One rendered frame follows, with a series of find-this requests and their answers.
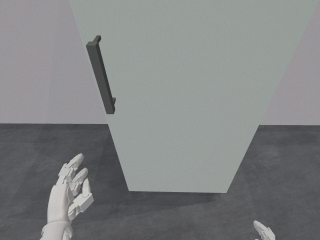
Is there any robot left hand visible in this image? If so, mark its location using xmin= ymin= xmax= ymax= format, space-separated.
xmin=47 ymin=153 xmax=94 ymax=225

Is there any fridge door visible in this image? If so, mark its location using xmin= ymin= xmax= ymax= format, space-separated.
xmin=70 ymin=0 xmax=319 ymax=193

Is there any left robot forearm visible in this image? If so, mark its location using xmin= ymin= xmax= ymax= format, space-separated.
xmin=40 ymin=220 xmax=73 ymax=240

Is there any robot right hand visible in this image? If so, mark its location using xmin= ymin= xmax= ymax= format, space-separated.
xmin=253 ymin=220 xmax=275 ymax=240

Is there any handle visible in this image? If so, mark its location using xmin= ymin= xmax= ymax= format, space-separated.
xmin=86 ymin=35 xmax=116 ymax=114

